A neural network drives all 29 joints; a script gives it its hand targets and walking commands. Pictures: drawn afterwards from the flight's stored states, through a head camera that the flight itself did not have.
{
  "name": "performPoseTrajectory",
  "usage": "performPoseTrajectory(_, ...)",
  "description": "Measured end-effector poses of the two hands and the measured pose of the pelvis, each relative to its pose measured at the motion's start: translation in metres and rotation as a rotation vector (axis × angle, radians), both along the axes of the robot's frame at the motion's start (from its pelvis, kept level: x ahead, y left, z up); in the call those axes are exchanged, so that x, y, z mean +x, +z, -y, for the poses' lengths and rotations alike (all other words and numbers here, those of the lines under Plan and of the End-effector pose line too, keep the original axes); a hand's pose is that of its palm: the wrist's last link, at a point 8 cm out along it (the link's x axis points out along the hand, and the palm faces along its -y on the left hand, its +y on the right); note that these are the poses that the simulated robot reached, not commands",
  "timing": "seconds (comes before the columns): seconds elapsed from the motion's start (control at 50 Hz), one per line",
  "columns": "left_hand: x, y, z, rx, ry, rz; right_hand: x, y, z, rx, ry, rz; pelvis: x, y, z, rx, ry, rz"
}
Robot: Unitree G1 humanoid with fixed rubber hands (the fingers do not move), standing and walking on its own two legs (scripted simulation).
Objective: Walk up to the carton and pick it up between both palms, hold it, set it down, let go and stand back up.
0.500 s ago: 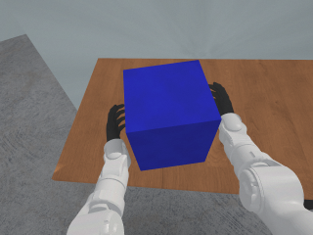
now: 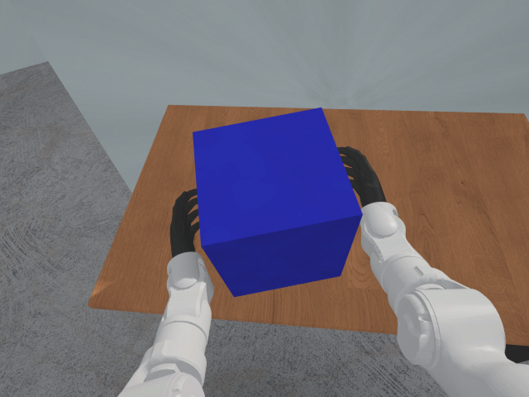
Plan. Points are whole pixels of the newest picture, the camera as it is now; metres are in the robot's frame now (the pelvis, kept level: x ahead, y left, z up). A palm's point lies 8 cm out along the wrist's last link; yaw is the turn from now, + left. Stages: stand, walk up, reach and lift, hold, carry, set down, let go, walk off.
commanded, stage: reach and lift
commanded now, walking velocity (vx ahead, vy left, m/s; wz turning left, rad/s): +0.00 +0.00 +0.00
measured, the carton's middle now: (273, 211) +0.42 +0.07 -0.01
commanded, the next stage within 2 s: none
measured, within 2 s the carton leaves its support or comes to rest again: neither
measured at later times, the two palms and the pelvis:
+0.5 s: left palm (184, 225) +0.34 +0.19 +0.05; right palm (383, 183) +0.43 -0.09 +0.09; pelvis +0.00 +0.00 +0.00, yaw +2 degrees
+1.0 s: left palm (160, 201) +0.33 +0.20 +0.12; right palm (391, 194) +0.38 -0.09 +0.13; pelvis +0.00 +0.02 +0.01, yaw +4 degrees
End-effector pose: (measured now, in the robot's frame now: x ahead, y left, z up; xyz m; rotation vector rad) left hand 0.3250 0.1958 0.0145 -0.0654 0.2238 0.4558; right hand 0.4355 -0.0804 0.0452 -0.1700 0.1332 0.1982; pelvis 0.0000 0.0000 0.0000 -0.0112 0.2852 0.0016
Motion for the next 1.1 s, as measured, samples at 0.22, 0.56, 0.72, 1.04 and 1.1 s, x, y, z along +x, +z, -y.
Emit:
performPoseTrajectory(0.22, -0.004, 0.001, -0.001, -0.026, -0.008, -0.024, -0.005, 0.003, 0.0, -0.016, -0.008, -0.023, -0.005, 0.0, -0.001, -0.001, 0.008, 0.0)
performPoseTrajectory(0.56, 0.015, 0.051, 0.004, -0.009, -0.092, -0.002, -0.013, 0.052, 0.013, 0.034, -0.102, -0.01, 0.001, 0.005, -0.003, 0.003, 0.038, 0.134)
performPoseTrajectory(0.72, 0.014, 0.074, -0.002, 0.011, -0.129, -0.004, -0.025, 0.069, 0.011, 0.085, -0.151, -0.024, 0.005, 0.008, -0.008, 0.008, 0.05, 0.248)
performPoseTrajectory(1.04, 0.008, 0.114, -0.007, 0.099, -0.235, -0.002, -0.062, 0.085, 0.012, 0.133, -0.253, -0.013, 0.0, 0.007, -0.027, 0.015, 0.074, 0.367)
performPoseTrajectory(1.1, 0.01, 0.123, -0.003, 0.112, -0.254, 0.005, -0.066, 0.091, 0.016, 0.135, -0.273, -0.003, -0.003, 0.008, -0.03, 0.015, 0.067, 0.376)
